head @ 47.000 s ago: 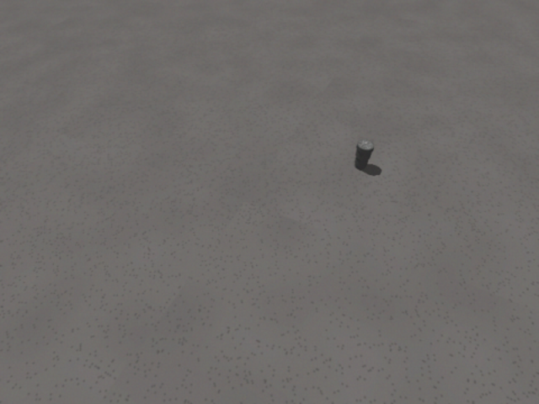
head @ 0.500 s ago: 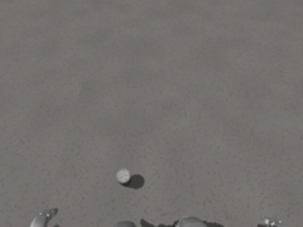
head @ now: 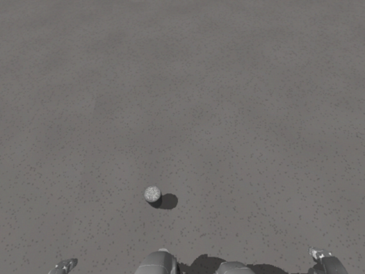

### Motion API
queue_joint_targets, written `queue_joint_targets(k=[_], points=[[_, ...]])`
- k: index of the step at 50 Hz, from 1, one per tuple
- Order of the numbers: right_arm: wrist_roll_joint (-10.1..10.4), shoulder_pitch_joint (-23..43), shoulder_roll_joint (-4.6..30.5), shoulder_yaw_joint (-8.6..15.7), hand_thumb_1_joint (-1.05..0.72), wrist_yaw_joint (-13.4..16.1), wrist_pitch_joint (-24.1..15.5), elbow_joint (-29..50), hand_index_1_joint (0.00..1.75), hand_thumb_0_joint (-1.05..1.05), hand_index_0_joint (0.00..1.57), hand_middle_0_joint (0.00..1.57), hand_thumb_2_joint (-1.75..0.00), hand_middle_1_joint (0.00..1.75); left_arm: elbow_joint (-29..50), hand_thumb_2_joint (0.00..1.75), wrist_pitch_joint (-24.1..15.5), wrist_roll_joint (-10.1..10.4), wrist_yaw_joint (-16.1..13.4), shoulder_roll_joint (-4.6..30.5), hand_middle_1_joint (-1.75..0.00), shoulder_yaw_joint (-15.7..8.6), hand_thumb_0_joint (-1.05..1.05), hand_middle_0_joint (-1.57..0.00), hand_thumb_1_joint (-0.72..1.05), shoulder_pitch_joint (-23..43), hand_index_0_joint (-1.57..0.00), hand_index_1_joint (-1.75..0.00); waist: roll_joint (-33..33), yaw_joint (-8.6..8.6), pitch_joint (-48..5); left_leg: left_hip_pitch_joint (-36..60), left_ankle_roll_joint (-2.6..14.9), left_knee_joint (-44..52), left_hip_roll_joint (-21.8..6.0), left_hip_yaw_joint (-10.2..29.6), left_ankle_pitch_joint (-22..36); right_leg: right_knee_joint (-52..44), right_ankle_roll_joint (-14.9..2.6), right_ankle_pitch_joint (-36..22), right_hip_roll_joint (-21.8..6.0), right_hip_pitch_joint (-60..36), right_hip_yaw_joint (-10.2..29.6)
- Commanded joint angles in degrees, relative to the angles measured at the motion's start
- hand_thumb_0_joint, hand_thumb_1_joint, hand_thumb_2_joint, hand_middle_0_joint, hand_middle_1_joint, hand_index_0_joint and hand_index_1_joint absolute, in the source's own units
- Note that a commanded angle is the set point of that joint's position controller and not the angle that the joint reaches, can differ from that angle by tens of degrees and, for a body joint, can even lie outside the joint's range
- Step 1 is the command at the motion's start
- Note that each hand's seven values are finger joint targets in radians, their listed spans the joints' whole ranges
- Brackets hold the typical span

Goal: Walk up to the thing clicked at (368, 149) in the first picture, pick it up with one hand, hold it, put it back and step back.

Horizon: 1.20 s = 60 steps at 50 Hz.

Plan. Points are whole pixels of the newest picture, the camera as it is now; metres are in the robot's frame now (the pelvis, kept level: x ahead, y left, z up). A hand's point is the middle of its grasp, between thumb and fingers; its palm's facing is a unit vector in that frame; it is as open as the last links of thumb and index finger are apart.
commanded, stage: step back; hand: left
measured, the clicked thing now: (154, 198) +0.49 +0.18 -0.68
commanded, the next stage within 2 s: none
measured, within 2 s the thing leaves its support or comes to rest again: neither
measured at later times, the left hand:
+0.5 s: hand out of the picture -0.03 +0.29 -0.14, palm faces +0.05 -0.94 -0.33, open 7.4 cm
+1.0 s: hand out of the picture -0.18 +0.25 -0.11, palm faces +0.02 -0.90 -0.44, open 7.4 cm
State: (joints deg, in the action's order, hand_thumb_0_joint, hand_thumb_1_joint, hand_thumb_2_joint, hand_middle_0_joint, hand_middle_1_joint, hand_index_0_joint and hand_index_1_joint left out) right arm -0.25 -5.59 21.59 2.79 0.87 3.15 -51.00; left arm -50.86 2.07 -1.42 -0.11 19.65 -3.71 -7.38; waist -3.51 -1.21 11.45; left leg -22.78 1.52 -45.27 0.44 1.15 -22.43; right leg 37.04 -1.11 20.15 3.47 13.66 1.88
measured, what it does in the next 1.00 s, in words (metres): walks backwards: left foot, then right foot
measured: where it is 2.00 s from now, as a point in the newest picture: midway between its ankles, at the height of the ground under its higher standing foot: outside the picture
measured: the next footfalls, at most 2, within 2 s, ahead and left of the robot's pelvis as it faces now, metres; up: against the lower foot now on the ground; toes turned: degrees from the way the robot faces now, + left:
left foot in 0.28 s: -0.07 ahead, +0.13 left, +0.00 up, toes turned +0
right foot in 0.72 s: -0.20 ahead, -0.13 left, +0.00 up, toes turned +1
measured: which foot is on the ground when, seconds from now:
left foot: up 0.00-0.26, down 0.28-0.76, up 0.78-1.00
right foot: down 0.00-0.30, up 0.32-0.70, down 0.72-1.00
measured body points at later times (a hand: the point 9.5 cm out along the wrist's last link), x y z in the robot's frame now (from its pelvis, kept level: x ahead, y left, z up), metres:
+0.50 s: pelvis -0.13 +0.02 +0.02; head -0.07 +0.06 +0.46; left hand -0.03 +0.34 -0.12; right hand -0.02 -0.28 -0.08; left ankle -0.11 +0.13 -0.72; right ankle -0.17 -0.14 -0.62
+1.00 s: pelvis -0.29 -0.03 +0.01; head -0.24 -0.04 +0.46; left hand -0.18 +0.29 -0.08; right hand -0.21 -0.35 -0.12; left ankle -0.34 +0.11 -0.66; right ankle -0.24 -0.13 -0.72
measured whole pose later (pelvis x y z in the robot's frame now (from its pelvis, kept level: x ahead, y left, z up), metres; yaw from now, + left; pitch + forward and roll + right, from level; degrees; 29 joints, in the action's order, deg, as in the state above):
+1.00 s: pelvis -0.29 -0.03 +0.01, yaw +1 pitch -1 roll +2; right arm -0.5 -12.9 23.3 3.0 2.0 2.3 -49.8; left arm -44.1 3.3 -2.6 -0.2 20.5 -4.9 -9.0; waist -1.1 0.4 8.0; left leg -21.8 -1.2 -59.1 5.0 5.8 -28.9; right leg 34.8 -1.9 14.2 -0.8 19.3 -0.4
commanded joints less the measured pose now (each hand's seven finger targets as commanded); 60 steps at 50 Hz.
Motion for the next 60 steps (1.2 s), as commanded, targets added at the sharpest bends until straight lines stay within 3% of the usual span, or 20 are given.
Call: queue_joint_targets(k=[1,4,10,13,14,16,17,21,29,34,36,38,39,43,51,54,55,56,58,60], points=[[0.2,-2.4,13.1,3.4,-0.9,0.8,-1.2,3.4,0.3,0.0,0.2,0.2,-0.9,0.3,8.1,0.9,-1.5,0.0,-1.1,17.3,-0.3,-5.0,0.0,-0.2,0.9,3.0,-0.2,-0.3,14.0,1.56,-7.8,1.3,-1.7,-23.0,4.6,7.6,-11.0,-17.9,-16.52,-25.8,-23.2,7.9,24.3],[0.5,-4.7,11.5,2.6,-0.9,0.9,-1.5,2.1,0.3,0.0,0.2,0.2,-0.9,0.3,9.2,0.9,-1.3,-0.3,-1.4,14.2,-0.3,-4.4,0.0,-0.2,0.9,5.7,-0.2,-0.3,11.0,0.26,-8.9,-2.0,-2.37,-24.8,7.7,7.3,-5.7,-14.2,-10.85,-27.6,-14.6,2.9,11.4],[0.1,-4.7,10.2,1.9,-0.9,1.1,-2.7,4.5,0.3,0.0,0.2,0.2,-0.9,0.3,9.9,0.9,-0.5,-0.7,-1.8,13.7,-0.3,-4.2,0.0,-0.2,0.9,-1.1,-0.2,-0.3,14.7,3.27,-16.1,-2.7,-2.55,3.7,0.9,3.1,-7.4,-6.8,-10.51,-34.9,-15.4,-15.8,10.9],[-1.0,-9.3,9.5,2.8,-0.9,1.1,-3.5,2.7,0.3,0.0,0.2,0.2,-0.9,0.3,10.7,0.9,0.9,0.7,-1.1,15.0,-0.3,-3.9,0.0,-0.2,0.9,0.4,-0.2,-0.3,13.5,0.46,-16.8,8.5,-1.77,27.3,1.0,-1.6,12.9,1.4,-7.11,-34.3,-12.8,-11.3,8.0],[-1.8,-8.5,11.5,3.7,-0.9,1.0,-3.7,2.9,0.3,0.0,0.2,0.2,-0.9,0.3,11.3,0.9,1.3,0.9,-0.9,13.1,-0.3,-3.2,0.0,-0.2,0.9,-0.6,-0.2,-0.3,9.4,1.53,-16.2,14.7,-0.96,25.9,-2.3,4.1,19.8,3.4,-4.11,-23.9,-10.0,-2.2,7.3],[-2.2,-4.6,21.1,5.4,-0.9,0.4,-3.3,4.6,0.3,0.0,0.2,0.2,-0.9,0.3,12.1,0.9,1.3,0.9,-1.5,12.2,-0.3,-3.6,0.0,-0.2,0.9,1.9,-0.2,-0.3,-9.4,-0.11,-13.5,12.1,10.81,26.0,-21.4,25.5,32.3,19.5,0.11,15.2,2.8,12.5,4.3],[-2.1,-3.9,22.0,5.7,-0.9,0.5,-3.5,5.4,0.3,0.0,0.2,0.2,-0.9,0.3,12.1,0.9,1.2,-0.1,-2.1,13.7,-0.3,-4.3,0.0,-0.2,0.9,5.1,-0.2,-0.3,-11.2,-2.68,-10.6,3.9,15.83,28.3,-25.6,31.6,29.3,28.6,0.66,18.3,1.8,10.1,9.3],[-1.8,1.4,13.3,3.4,-0.9,1.3,-4.0,6.5,0.3,0.0,0.2,0.2,-0.9,0.3,8.6,0.9,1.2,1.1,-1.2,13.2,-0.3,-4.4,0.0,-0.2,0.9,-2.8,-0.2,-0.3,-3.5,3.81,-9.9,13.1,8.59,21.4,-12.9,10.1,37.7,36.3,-0.02,7.4,3.6,16.2,10.6],[-1.2,-5.4,14.4,4.6,-0.9,1.6,-3.5,7.4,0.3,0.0,0.2,0.2,-0.9,0.3,9.3,0.9,0.4,0.2,-1.1,12.0,-0.3,-3.9,0.0,-0.2,0.9,-2.8,-0.2,-0.3,-5.5,-1.06,-15.2,24.0,13.61,17.6,-16.3,12.1,37.8,17.6,3.74,10.2,-0.4,13.5,5.8],[-1.3,-0.8,16.3,4.8,-0.9,1.0,-2.5,9.5,0.3,0.0,0.2,0.2,-0.9,0.3,5.9,0.9,0.2,-0.2,0.0,12.2,-0.3,-4.4,0.0,-0.2,0.9,-9.0,-0.2,-0.3,-7.9,1.61,-17.3,12.8,9.65,16.6,-14.7,10.8,26.2,-2.5,1.01,2.0,-2.6,-0.4,0.2],[-0.5,1.1,15.3,4.4,-0.9,0.8,-1.8,9.8,0.3,0.0,0.2,0.2,-0.9,0.3,3.6,0.9,-0.1,-0.7,0.2,13.2,-0.3,-5.0,0.0,-0.2,0.9,-13.2,-0.2,-0.3,-5.1,3.8,-17.8,4.9,5.24,13.6,-11.5,9.3,18.2,-10.3,-1.46,-6.2,-3.1,-8.0,0.7],[0.1,0.6,10.1,3.2,-0.9,1.4,-1.7,10.7,0.3,0.0,0.2,0.2,-0.9,0.3,7.1,0.9,-0.1,-1.0,0.6,21.0,-0.3,-6.8,0.0,-0.2,0.9,-7.8,-0.2,-0.3,17.0,3.73,-11.3,-9.5,-1.39,-5.2,5.3,2.4,-8.1,-19.3,-10.04,-1.9,-20.1,-1.2,24.9],[-0.3,1.2,12.4,4.1,-0.9,2.2,-1.4,9.8,0.3,0.0,0.2,0.2,-0.9,0.3,9.4,0.9,-0.1,-1.6,0.3,24.3,-0.3,-7.1,0.0,-0.2,0.9,-2.3,-0.2,-0.3,21.5,4.97,-8.4,-3.8,-2.51,-19.0,4.1,5.2,-13.8,-23.3,-17.36,-0.4,-28.3,13.2,31.9],[0.3,-6.4,11.6,3.2,-0.9,1.4,-2.0,5.4,0.3,0.0,0.2,0.2,-0.9,0.3,11.3,0.9,-0.5,-1.1,-0.6,15.0,-0.3,-5.2,0.0,-0.2,0.9,5.9,-0.2,-0.3,12.5,-0.85,-7.5,-3.9,-1.69,-24.1,7.1,7.3,-3.1,-14.9,-8.21,-16.2,-13.6,7.8,8.4],[-0.9,-7.7,9.6,2.4,-0.9,1.9,-3.6,6.3,0.3,0.0,0.2,0.2,-0.9,0.3,12.4,0.9,0.4,-1.2,-1.7,14.0,-0.3,-5.0,0.0,-0.2,0.9,-2.8,-0.2,-0.3,16.1,4.15,-15.9,-3.4,-2.4,5.9,0.6,1.2,-6.8,-4.9,-11.01,-35.5,-17.7,-16.2,10.2],[-1.2,-13.5,10.7,3.4,-0.9,1.6,-3.5,3.0,0.3,0.0,0.2,0.2,-0.9,0.3,13.3,0.9,1.7,-0.1,-0.9,14.9,-0.3,-4.0,0.0,-0.2,0.9,0.2,-0.2,-0.3,12.0,0.71,-16.7,10.3,-0.83,22.3,1.8,-2.9,10.4,-0.2,-6.91,-24.3,-14.9,-5.0,7.5],[-2.0,-12.8,12.9,4.1,-0.9,1.6,-3.4,3.2,0.3,0.0,0.2,0.2,-0.9,0.3,13.8,0.9,2.1,0.0,-0.7,12.9,-0.3,-3.3,0.0,-0.2,0.9,-0.2,-0.2,-0.3,6.3,1.07,-15.6,13.5,0.97,23.7,-3.3,6.0,12.2,2.5,-4.09,-14.2,-11.9,3.2,6.5],[-2.7,-10.7,18.5,5.3,-0.9,1.5,-3.3,4.3,0.3,0.0,0.2,0.2,-0.9,0.3,14.4,0.9,2.0,0.4,-0.5,10.8,-0.3,-2.9,0.0,-0.2,0.9,-0.3,-0.2,-0.3,-7.6,1.53,-14.8,16.2,6.67,25.5,-16.4,23.3,20.7,13.3,-0.82,3.4,-3.0,14.7,0.3],[-2.5,-3.5,23.2,6.1,-0.9,1.7,-3.9,7.0,0.3,0.0,0.2,0.2,-0.9,0.3,14.3,0.9,2.1,-0.4,-1.3,15.1,-0.3,-4.8,0.0,-0.2,0.9,4.6,-0.2,-0.3,-10.5,-0.34,-9.6,-2.4,18.32,29.0,-28.5,33.8,22.3,34.3,0.49,16.7,-2.3,9.7,8.8],[-3.1,0.1,16.9,4.0,-0.9,1.9,-4.1,7.6,0.3,0.0,0.2,0.2,-0.9,0.3,10.9,0.9,2.2,0.5,-0.7,14.2,-0.3,-5.0,0.0,-0.2,0.9,0.6,-0.2,-0.3,-2.0,2.82,-10.0,0.9,14.32,23.6,-18.9,17.3,31.5,39.8,0.48,11.9,1.5,10.7,10.3]])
